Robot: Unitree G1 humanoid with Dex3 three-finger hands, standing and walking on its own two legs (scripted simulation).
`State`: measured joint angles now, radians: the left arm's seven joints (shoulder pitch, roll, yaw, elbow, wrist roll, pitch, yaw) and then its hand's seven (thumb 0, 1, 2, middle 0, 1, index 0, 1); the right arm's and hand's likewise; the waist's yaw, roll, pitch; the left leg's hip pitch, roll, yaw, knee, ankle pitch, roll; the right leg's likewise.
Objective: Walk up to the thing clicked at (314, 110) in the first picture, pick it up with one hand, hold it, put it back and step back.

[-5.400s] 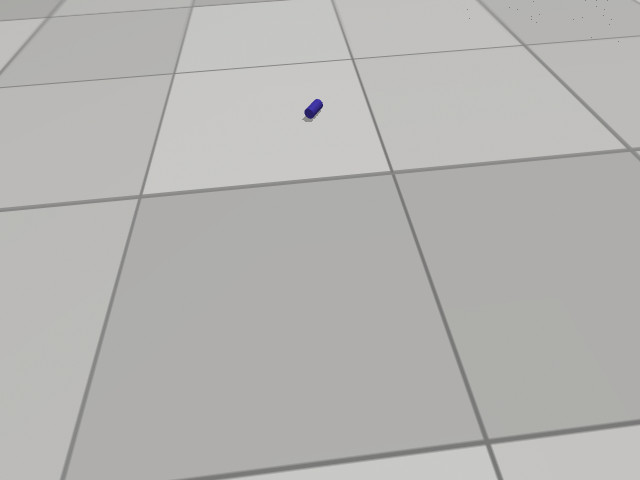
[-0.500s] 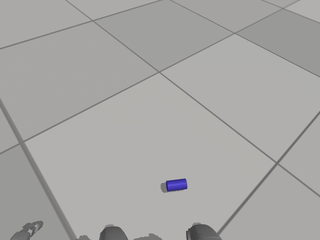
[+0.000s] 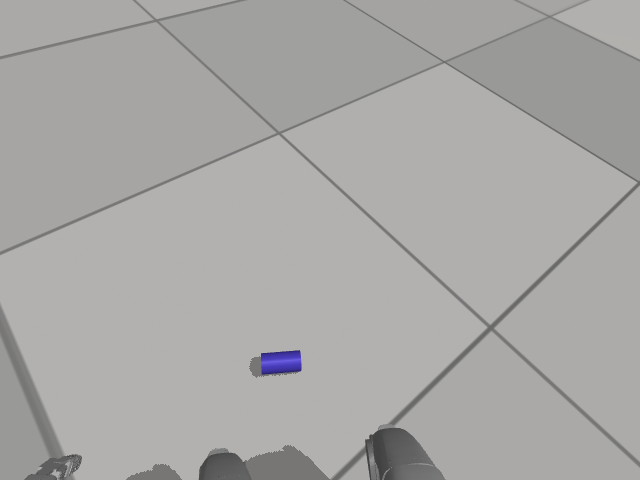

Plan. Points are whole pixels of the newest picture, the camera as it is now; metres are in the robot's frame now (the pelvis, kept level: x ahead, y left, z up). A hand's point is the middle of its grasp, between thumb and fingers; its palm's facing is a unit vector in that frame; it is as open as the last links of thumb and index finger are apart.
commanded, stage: walk up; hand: left
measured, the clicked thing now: (281, 362) +0.50 +0.06 -0.70
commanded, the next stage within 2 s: none
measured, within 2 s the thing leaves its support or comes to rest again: neither
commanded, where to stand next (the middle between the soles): +0.12 -0.16 m, yaw +3 degrees
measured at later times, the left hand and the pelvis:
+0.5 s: hand out of the picture +0.05 +0.07 -0.14, palm faces +0.05 -0.95 -0.30, open 7.4 cm; pelvis +0.00 -0.18 +0.03, yaw +5 degrees
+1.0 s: hand out of the picture +0.05 +0.08 -0.11, palm faces +0.09 -0.91 -0.39, open 7.4 cm; pelvis +0.01 -0.20 +0.04, yaw +6 degrees
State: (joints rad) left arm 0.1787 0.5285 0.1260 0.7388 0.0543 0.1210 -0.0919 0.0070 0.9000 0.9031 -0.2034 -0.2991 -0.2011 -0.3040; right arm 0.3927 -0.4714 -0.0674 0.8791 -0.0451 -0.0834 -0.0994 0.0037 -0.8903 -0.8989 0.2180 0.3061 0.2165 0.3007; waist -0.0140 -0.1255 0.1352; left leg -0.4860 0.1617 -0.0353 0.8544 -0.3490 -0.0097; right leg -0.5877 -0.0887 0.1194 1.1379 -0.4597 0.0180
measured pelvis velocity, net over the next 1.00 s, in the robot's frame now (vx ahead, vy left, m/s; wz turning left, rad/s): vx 0.01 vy -0.20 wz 0.11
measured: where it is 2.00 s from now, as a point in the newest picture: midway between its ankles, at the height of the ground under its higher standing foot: outside the picture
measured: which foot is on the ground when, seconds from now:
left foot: down 0.00-0.08, up 0.10-0.34, down 0.36-0.58, up 0.60-0.88, down 0.90-1.00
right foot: up 0.00-0.04, down 0.06-0.36, up 0.38-0.52, down 0.54-1.00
